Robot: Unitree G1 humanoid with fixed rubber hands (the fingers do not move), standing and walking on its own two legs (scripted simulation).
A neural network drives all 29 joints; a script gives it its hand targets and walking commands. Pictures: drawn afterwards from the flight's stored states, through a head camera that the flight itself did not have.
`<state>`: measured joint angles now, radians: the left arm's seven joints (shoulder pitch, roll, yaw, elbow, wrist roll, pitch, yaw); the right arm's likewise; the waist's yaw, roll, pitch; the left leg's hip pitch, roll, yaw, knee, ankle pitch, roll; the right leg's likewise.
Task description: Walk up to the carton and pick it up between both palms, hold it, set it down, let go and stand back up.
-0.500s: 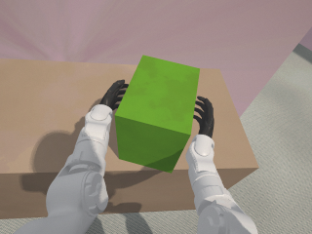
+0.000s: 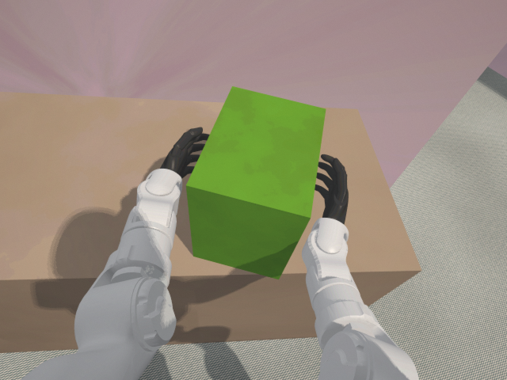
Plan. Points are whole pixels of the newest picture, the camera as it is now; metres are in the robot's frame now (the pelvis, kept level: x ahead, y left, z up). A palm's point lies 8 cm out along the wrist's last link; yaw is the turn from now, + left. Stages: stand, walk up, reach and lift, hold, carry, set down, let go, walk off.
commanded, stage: set down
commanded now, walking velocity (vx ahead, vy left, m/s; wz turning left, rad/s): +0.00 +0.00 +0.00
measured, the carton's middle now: (256, 186) +0.43 -0.04 +0.01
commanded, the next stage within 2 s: none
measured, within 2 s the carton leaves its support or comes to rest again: neither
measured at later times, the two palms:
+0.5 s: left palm (178, 177) +0.43 +0.10 +0.04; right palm (322, 229) +0.34 -0.15 +0.00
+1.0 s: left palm (155, 187) +0.41 +0.14 +0.04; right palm (322, 228) +0.34 -0.14 +0.02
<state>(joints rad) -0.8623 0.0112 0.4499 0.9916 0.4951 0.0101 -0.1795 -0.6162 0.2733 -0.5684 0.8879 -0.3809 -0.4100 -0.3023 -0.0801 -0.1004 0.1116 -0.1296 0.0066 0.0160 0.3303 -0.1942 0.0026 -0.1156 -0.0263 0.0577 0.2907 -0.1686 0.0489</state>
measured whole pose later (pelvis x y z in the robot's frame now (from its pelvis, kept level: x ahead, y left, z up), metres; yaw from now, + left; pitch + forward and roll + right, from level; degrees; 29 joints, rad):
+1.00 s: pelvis -0.02 +0.03 -0.01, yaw -1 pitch +12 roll -4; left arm -0.91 0.12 0.15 1.31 0.09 -0.18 0.00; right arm -0.70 0.10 -0.39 1.21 -0.08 -0.41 -0.32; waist -0.09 -0.02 -0.11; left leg -0.51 0.03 0.02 0.55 -0.24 0.02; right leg -0.40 0.00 0.06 0.29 -0.10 0.07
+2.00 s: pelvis -0.05 +0.03 -0.01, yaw -1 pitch +1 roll -3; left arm -0.53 0.20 0.06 0.90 -0.05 -0.01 -0.11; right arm -0.28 0.09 -0.06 0.78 0.11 -0.28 -0.43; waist -0.09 -0.02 -0.04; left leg -0.34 0.03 0.02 0.54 -0.23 0.03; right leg -0.23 0.00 0.06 0.29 -0.09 0.07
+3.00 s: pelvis -0.02 +0.01 +0.00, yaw -1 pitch -2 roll -2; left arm 0.32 0.34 0.06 0.03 -0.17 0.06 -0.18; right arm 0.52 0.08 0.10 -0.08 0.13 -0.11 -0.35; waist -0.01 0.01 0.06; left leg -0.18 0.03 0.02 0.46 -0.24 0.01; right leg -0.11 0.00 0.06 0.29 -0.14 0.05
